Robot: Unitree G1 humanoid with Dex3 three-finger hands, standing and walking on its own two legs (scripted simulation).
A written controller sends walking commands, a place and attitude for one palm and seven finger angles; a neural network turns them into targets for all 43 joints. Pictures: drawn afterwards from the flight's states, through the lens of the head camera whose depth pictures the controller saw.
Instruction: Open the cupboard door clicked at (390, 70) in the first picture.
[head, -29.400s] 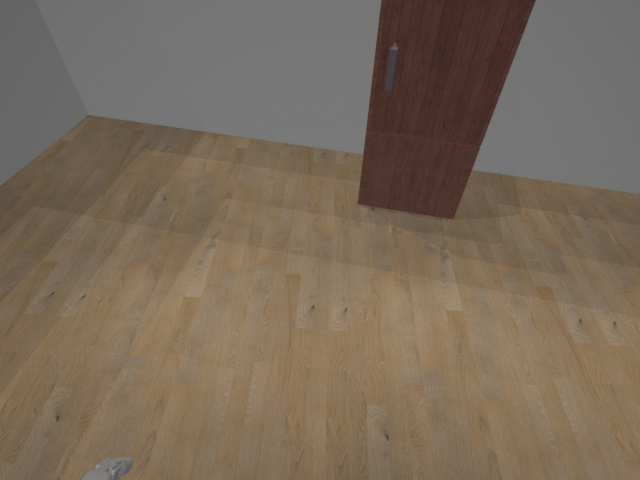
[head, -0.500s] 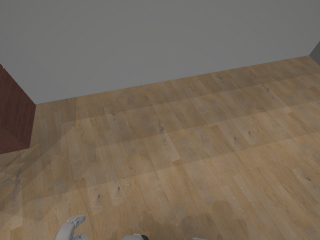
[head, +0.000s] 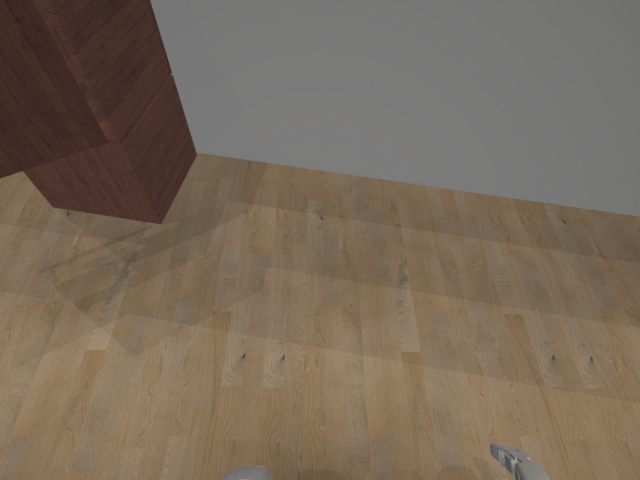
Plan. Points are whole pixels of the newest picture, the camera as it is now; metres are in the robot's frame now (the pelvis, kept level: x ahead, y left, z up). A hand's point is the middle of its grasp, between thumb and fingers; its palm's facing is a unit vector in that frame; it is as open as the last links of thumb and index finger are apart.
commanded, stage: turn to face it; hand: left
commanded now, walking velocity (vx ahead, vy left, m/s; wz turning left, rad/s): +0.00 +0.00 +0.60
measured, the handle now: out of the picture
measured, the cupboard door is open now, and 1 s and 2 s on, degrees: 42 42 42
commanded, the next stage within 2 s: take the last steps up to it in 0.82 s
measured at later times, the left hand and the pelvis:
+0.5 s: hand out of the picture +0.08 +0.16 -0.12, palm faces +0.25 -0.92 -0.30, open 7.4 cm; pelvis +0.02 -0.06 +0.02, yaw +17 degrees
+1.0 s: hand out of the picture -0.06 +0.15 -0.16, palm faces +0.55 -0.80 -0.24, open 7.4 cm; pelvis +0.03 -0.04 +0.02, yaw +31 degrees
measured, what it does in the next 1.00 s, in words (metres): steps on the spot, turning left: right foot, then left foot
